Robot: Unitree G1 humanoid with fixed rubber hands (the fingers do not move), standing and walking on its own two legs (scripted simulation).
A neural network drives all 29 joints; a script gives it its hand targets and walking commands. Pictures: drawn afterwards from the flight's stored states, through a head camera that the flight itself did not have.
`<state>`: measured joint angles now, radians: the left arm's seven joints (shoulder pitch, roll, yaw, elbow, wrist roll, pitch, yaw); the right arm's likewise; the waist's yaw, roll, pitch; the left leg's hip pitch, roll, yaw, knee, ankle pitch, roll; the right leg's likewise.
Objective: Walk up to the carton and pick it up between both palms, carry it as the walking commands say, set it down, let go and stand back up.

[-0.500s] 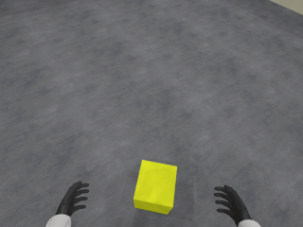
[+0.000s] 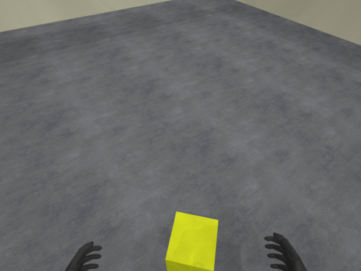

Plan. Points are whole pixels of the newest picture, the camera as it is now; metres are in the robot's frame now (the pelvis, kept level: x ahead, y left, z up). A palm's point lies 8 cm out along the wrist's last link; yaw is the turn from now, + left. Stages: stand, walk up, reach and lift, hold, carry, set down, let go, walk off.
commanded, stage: stand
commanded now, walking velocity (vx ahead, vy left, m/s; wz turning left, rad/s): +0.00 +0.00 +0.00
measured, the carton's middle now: (192, 247) +0.37 -0.04 -0.65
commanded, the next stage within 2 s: none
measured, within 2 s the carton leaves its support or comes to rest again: neither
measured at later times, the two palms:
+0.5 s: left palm out of the picture +0.14 +0.24 -0.12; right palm out of the picture +0.07 -0.28 -0.13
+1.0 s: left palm out of the picture +0.08 +0.23 -0.14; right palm out of the picture -0.02 -0.24 -0.15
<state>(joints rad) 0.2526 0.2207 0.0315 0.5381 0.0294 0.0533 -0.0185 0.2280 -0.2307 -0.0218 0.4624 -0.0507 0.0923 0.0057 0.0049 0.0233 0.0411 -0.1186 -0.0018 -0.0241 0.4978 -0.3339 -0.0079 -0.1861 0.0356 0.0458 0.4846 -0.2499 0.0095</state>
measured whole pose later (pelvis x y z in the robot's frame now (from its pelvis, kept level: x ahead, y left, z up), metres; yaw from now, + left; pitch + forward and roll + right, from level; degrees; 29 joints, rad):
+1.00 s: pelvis +0.03 -0.01 -0.01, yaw -8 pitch -1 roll +1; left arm 0.33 0.20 -0.01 0.98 0.01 0.01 0.04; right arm 0.39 -0.22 0.00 0.95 -0.02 0.02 -0.06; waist -0.01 0.03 0.00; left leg -0.10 0.03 0.11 0.54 -0.42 -0.01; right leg -0.27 0.08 0.16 0.63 -0.34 -0.02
